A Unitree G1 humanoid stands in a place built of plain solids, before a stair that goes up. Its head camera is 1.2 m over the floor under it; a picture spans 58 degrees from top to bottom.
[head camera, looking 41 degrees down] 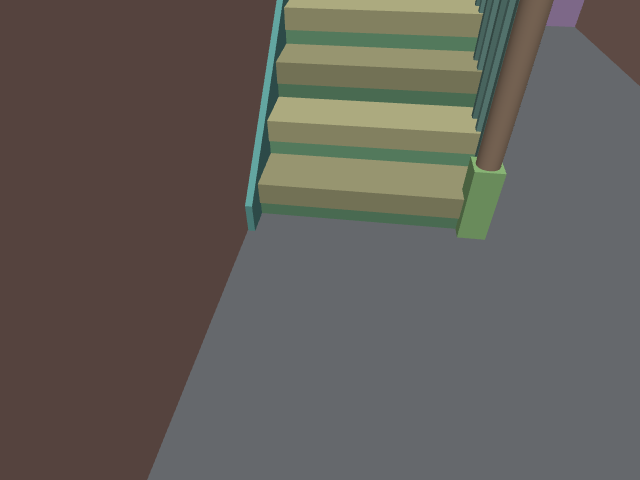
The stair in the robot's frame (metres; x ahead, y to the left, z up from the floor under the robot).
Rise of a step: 0.17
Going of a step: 0.24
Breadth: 0.95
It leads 8 degrees to the right of straight ahead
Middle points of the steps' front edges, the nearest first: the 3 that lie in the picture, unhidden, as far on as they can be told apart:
1.50 -0.16 0.17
1.73 -0.24 0.34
1.97 -0.27 0.51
